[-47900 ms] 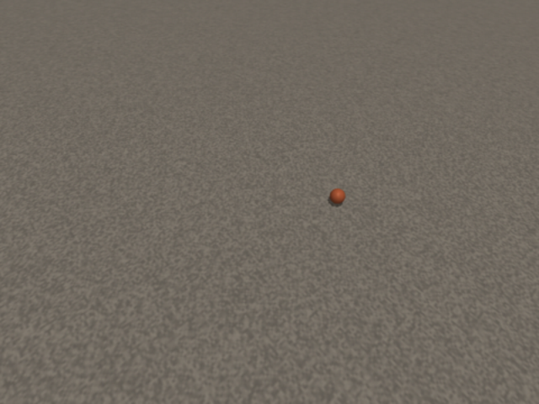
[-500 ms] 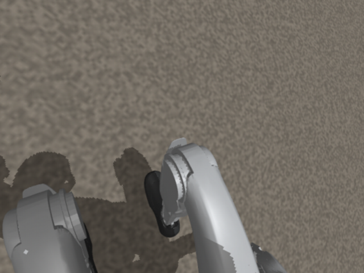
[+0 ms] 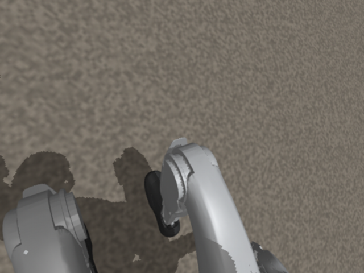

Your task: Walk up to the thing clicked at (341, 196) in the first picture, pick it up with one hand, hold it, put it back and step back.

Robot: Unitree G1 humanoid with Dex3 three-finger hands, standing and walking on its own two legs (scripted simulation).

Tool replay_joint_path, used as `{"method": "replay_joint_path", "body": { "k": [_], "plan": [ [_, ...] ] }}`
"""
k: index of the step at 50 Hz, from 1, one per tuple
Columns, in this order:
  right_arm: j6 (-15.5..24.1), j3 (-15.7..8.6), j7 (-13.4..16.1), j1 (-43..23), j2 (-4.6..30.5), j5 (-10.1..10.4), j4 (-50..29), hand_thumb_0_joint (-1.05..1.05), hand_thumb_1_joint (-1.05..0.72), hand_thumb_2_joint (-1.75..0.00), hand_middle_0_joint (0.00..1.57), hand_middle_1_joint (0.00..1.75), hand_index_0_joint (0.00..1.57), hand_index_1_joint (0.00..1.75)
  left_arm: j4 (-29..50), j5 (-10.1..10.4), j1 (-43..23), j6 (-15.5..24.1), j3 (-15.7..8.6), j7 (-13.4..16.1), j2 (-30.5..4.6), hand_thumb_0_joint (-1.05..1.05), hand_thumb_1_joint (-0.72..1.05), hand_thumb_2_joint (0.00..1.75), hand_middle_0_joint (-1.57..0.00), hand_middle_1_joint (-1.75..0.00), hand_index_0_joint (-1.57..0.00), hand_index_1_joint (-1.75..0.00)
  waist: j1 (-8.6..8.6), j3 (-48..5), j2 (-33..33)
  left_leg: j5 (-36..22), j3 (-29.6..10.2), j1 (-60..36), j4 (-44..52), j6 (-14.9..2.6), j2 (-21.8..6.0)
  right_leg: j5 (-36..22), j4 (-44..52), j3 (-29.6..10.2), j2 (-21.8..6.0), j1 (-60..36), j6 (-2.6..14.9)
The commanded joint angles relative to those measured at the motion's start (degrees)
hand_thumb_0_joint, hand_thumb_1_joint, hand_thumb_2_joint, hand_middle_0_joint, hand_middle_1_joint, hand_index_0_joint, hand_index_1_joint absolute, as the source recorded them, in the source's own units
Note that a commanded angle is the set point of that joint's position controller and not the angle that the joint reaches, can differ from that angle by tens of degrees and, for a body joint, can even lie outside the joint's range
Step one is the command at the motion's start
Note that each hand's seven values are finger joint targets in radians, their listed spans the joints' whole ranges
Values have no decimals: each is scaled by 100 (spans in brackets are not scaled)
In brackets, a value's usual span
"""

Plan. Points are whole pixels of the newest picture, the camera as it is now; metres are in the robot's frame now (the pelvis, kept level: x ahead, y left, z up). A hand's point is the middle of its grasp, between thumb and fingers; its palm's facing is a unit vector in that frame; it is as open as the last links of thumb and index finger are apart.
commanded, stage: rise first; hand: left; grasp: from above
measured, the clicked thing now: out of the picture +0.58 +0.27 -0.29
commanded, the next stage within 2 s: approach in 1.66 s
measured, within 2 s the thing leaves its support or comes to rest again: neither
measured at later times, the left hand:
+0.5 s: hand out of the picture +0.54 +0.31 -0.17, palm faces -0.45 -0.09 -0.89, open 12.7 cm
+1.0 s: hand out of the picture +0.54 +0.31 -0.17, palm faces -0.45 -0.09 -0.89, open 12.9 cm
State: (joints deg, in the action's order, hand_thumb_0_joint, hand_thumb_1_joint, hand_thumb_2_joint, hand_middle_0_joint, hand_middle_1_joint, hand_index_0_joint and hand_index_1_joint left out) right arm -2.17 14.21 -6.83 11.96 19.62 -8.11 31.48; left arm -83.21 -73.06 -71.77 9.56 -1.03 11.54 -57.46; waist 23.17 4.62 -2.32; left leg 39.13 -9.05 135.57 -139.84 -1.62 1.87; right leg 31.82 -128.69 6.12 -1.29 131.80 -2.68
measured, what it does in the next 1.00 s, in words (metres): stands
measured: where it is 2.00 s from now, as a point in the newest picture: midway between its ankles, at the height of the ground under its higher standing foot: (127, 239)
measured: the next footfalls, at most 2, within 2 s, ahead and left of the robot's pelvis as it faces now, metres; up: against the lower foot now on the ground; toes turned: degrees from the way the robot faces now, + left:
none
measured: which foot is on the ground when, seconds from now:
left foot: down 0.00-1.00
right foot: down 0.00-1.00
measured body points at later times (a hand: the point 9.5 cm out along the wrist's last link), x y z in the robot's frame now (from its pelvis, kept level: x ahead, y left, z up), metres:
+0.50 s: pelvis +0.00 +0.00 +0.00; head +0.28 +0.10 +0.34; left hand +0.56 +0.32 -0.12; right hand +0.02 -0.27 -0.06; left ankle +0.07 +0.11 -0.29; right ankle +0.14 -0.13 -0.29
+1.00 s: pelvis +0.00 +0.00 +0.00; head +0.28 +0.10 +0.34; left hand +0.56 +0.31 -0.12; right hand +0.02 -0.27 -0.06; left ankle +0.07 +0.11 -0.29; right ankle +0.14 -0.13 -0.29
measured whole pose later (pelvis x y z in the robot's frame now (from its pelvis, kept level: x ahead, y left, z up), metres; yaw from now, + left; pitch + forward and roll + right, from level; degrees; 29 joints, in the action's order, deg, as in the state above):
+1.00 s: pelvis +0.00 +0.00 +0.00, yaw +0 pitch +34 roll -13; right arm -2.1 14.1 -7.0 12.1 19.8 -8.3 31.1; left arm -83.4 -72.9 -71.2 8.8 -1.7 11.4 -57.0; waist 23.2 4.6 -2.0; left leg 39.3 -9.1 135.6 -139.8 -1.6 1.9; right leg 32.0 -128.6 6.1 -1.3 131.8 -2.6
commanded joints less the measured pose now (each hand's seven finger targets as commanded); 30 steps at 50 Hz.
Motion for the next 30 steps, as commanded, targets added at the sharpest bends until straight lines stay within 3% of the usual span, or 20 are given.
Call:
{"method": "replay_joint_path", "body": {
  "k": [1,4,6,9,14,15,16,17,18,19,20,21,22,24,28,29,30],
  "plan": [
    [-49,-559,91,1305,1777,3,71,0,-90,-90,20,30,20,30,826,68,-1798,-66,-196,229,-1179,0,-30,85,-32,-77,-30,-79,251,-3824,2729,-1361,328,-2956,1550,131,-87,-859,951,550,244,-2164,564],
    [-48,-537,88,1326,1742,-17,39,0,-90,-90,20,30,20,30,1132,43,-2062,-23,-181,220,-1204,0,-29,82,-32,-77,-31,-78,291,-3991,2911,-1412,336,-3071,1562,143,-95,-919,949,547,249,-2273,552],
    [-41,-548,92,1291,1698,4,82,0,-90,-90,20,30,20,30,1271,69,-2036,5,-178,211,-1265,0,-30,82,-32,-77,-31,-78,173,-4100,2908,-1343,392,-3094,1553,127,-96,-870,948,522,266,-2294,544],
    [-30,-565,93,1311,1718,-11,105,0,-90,-90,20,30,20,30,1097,65,-1961,20,-119,225,-1138,0,-32,84,-31,-77,-29,-79,258,-3987,2906,-1282,379,-3077,1516,131,-99,-825,951,551,266,-2210,548],
    [-34,-595,92,1361,1798,-9,72,0,-90,-90,20,30,20,30,1048,55,-1962,-8,-301,272,-1252,0,-31,84,-31,-76,-29,-78,264,-4000,2928,-1352,242,-3249,1610,170,-103,-842,929,559,209,-2059,555],
    [-27,-587,94,1343,1802,-17,53,0,-90,-90,20,30,20,30,935,26,-1838,-28,-271,259,-1186,0,-31,84,-32,-76,-30,-78,287,-3841,2897,-1386,252,-3212,1570,177,-102,-852,933,554,201,-2018,564],
    [-23,-556,79,1290,1714,-22,60,0,-90,-90,20,30,20,30,1356,33,-2182,15,-152,253,-1182,0,-32,84,-31,-77,-29,-79,230,-4045,3088,-1404,343,-3208,1554,163,-93,-899,925,534,243,-2159,573],
    [-33,-560,77,1323,1709,-20,69,0,-90,-90,20,30,20,30,1023,-23,-1914,-28,-303,256,-1347,0,-33,86,-31,-78,-29,-80,236,-4113,2906,-1365,369,-3154,1559,129,-86,-878,953,523,259,-2352,541],
    [-29,-560,64,1336,1691,-12,55,0,-90,-90,20,30,20,30,1118,25,-1942,-31,-191,228,-1216,0,-31,84,-31,-77,-30,-79,259,-4121,2897,-1461,405,-3117,1522,120,-92,-976,951,513,258,-2415,529],
    [-36,-567,62,1351,1724,-23,70,0,-90,-90,20,30,20,30,974,48,-1853,-46,-269,236,-1253,0,-31,84,-32,-77,-30,-79,245,-4100,2787,-1366,401,-3007,1526,105,-86,-900,967,521,262,-2420,527],
    [-27,-573,67,1323,1757,-17,64,0,-90,-90,20,30,20,30,940,81,-1857,-44,-131,205,-1050,0,-30,86,-33,-76,-31,-79,273,-3923,2777,-1370,362,-2983,1521,122,-87,-890,955,545,245,-2195,553],
    [-27,-568,64,1314,1763,-20,66,0,-90,-90,20,30,20,30,723,79,-1617,-65,-200,191,-1111,0,-32,85,-31,-77,-29,-79,306,-3736,2705,-1252,353,-2921,1536,117,-87,-764,989,548,255,-2196,557],
    [-55,-564,76,1366,1779,-23,104,0,-90,-90,20,30,20,30,970,40,-1785,-49,-279,207,-1254,0,-31,85,-31,-77,-30,-79,275,-3952,2785,-1296,329,-3031,1582,130,-96,-809,1000,558,249,-2264,547],
    [-61,-589,74,1330,1724,-11,84,0,-90,-90,20,30,20,30,1140,22,-1923,-22,-240,205,-1236,0,-31,83,-32,-76,-30,-78,189,-4160,2901,-1343,341,-3135,1602,138,-96,-855,930,548,254,-2268,555],
    [-45,-571,74,1383,1754,-17,118,0,-90,-90,20,30,20,30,1036,81,-1915,-2,-157,226,-1050,0,-33,85,-29,-79,-27,-80,368,-3937,2811,-1411,325,-3098,1537,138,-103,-934,953,562,245,-2232,538],
    [-49,-571,78,1368,1711,-14,138,0,-90,-90,20,30,20,30,1179,86,-2040,20,-175,249,-1113,0,-33,85,-29,-79,-28,-80,267,-4067,2895,-1393,332,-3136,1561,139,-101,-923,941,553,263,-2249,544],
    [-36,-577,79,1325,1710,-21,119,0,-90,-90,20,30,20,30,1092,51,-2007,19,-114,248,-1067,0,-34,86,-29,-79,-27,-80,269,-3969,2867,-1378,337,-3108,1531,139,-90,-900,942,558,264,-2151,555]
  ]
}}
